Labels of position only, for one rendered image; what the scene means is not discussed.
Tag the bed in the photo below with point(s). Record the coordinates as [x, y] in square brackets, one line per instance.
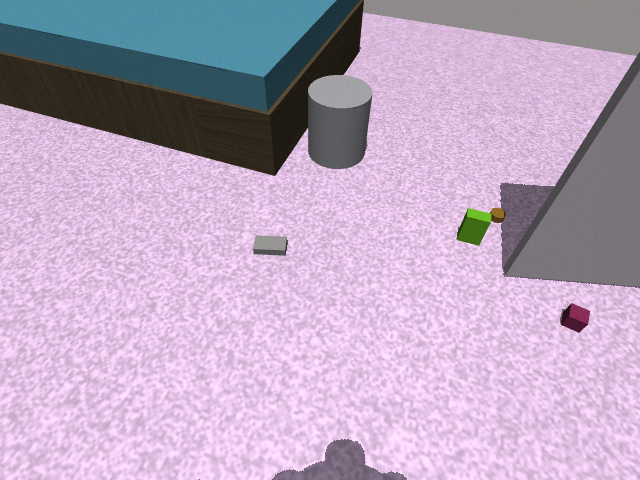
[222, 79]

